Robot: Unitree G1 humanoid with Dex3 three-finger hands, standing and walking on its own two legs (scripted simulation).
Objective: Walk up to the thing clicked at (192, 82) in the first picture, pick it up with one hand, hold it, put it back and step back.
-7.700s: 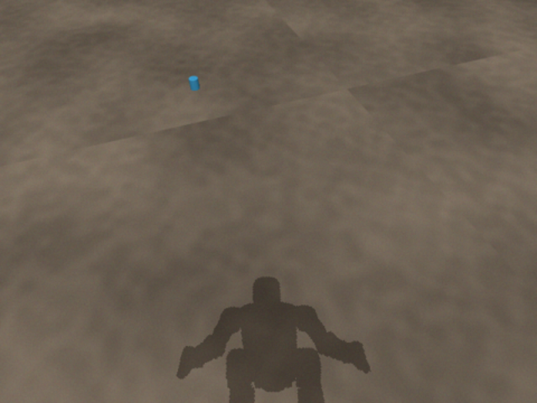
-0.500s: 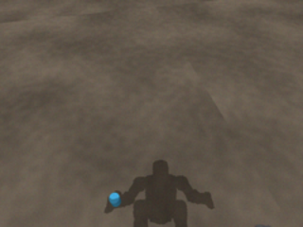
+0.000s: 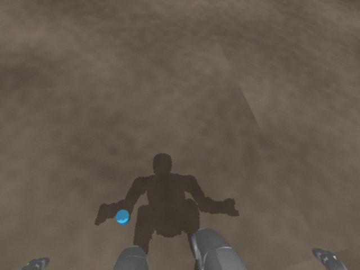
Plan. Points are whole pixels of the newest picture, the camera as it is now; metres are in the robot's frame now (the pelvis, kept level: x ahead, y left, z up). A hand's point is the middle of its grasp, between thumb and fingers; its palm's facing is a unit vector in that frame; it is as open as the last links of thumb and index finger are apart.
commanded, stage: walk up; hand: left
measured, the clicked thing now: (123, 217) +0.33 +0.22 -0.73
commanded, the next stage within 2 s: none
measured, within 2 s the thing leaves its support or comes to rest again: neither
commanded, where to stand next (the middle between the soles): +0.02 -0.07 m, yaw +0 degrees
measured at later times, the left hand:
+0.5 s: hand out of the picture +0.05 +0.21 -0.13, palm faces +0.01 -0.91 -0.42, open 7.4 cm
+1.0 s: hand out of the picture +0.03 +0.21 -0.16, palm faces +0.03 -0.92 -0.39, open 7.4 cm
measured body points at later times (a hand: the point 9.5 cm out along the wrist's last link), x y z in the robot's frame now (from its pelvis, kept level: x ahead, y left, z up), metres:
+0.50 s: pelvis -0.06 -0.06 -0.01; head -0.02 -0.08 +0.43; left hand +0.05 +0.25 -0.10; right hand +0.00 -0.37 -0.15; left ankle -0.11 +0.06 -0.70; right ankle -0.01 -0.20 -0.73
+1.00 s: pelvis -0.04 -0.06 -0.02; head +0.02 -0.07 +0.43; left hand +0.03 +0.25 -0.13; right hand +0.06 -0.38 -0.14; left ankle -0.10 +0.07 -0.70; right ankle +0.09 -0.18 -0.73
